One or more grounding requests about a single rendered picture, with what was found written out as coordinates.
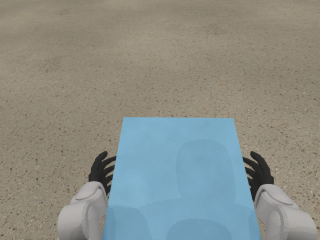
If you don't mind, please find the left robot hand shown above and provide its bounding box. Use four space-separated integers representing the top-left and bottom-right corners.
88 151 117 196

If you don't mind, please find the carton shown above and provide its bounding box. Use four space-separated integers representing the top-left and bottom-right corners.
101 117 262 240

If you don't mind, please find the left robot forearm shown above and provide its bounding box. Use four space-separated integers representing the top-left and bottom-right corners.
57 181 107 240

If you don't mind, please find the right robot hand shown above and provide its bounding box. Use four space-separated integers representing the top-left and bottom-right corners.
242 151 274 202

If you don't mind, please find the right robot forearm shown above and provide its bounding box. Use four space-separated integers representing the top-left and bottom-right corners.
254 184 318 240

